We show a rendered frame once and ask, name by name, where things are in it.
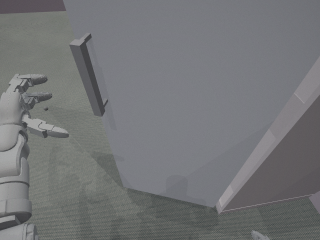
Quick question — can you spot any handle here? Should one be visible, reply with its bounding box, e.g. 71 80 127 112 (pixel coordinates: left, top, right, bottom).
69 33 108 117

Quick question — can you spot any left robot hand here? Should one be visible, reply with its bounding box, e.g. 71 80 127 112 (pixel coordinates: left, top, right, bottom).
0 74 69 138

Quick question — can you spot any robot left upper arm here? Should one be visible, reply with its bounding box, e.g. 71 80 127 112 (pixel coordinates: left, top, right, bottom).
0 223 40 240

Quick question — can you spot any fridge door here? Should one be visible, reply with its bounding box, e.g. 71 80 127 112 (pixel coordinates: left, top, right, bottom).
63 0 320 208

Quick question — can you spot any right robot hand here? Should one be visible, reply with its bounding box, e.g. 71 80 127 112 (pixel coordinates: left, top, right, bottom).
251 230 270 240

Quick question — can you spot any left robot forearm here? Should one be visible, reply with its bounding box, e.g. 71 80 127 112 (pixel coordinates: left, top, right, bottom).
0 124 32 231

